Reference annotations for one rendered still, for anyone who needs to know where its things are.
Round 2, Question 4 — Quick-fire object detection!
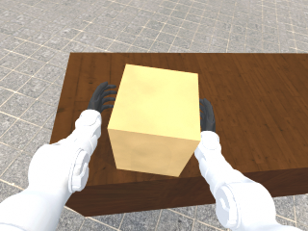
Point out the pedestal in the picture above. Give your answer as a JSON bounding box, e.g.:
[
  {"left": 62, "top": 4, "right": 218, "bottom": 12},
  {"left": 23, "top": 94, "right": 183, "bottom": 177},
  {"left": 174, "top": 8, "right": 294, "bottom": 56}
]
[{"left": 49, "top": 52, "right": 308, "bottom": 218}]

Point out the robot right upper arm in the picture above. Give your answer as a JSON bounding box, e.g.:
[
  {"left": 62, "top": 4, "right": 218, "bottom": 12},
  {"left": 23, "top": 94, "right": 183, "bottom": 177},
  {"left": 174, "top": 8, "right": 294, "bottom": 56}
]
[{"left": 216, "top": 182, "right": 303, "bottom": 231}]

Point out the robot right forearm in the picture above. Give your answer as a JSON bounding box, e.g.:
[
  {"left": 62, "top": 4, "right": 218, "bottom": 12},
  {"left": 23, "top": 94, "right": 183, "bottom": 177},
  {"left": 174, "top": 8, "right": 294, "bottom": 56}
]
[{"left": 194, "top": 131, "right": 276, "bottom": 217}]

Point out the carton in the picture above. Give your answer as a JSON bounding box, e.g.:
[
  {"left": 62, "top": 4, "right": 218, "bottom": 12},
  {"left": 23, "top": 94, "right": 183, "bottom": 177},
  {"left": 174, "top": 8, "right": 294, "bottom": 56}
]
[{"left": 107, "top": 64, "right": 201, "bottom": 177}]

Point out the robot left forearm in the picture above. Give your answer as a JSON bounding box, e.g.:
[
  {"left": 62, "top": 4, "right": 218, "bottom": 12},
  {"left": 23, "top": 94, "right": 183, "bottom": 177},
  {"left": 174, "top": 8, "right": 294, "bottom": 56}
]
[{"left": 28, "top": 109, "right": 102, "bottom": 184}]

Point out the robot left hand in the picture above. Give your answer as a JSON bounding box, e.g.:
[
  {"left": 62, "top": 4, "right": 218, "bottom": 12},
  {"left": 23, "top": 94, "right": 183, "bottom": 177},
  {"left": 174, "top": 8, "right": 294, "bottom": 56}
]
[{"left": 87, "top": 81, "right": 116, "bottom": 114}]

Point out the robot right hand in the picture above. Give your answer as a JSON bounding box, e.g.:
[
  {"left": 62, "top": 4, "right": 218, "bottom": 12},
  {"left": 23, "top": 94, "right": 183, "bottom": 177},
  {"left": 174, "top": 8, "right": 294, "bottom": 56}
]
[{"left": 199, "top": 98, "right": 216, "bottom": 133}]

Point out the robot left upper arm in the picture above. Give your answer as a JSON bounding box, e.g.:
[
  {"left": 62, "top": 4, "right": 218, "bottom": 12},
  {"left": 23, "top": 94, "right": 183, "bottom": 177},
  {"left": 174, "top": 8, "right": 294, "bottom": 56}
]
[{"left": 0, "top": 144, "right": 90, "bottom": 231}]

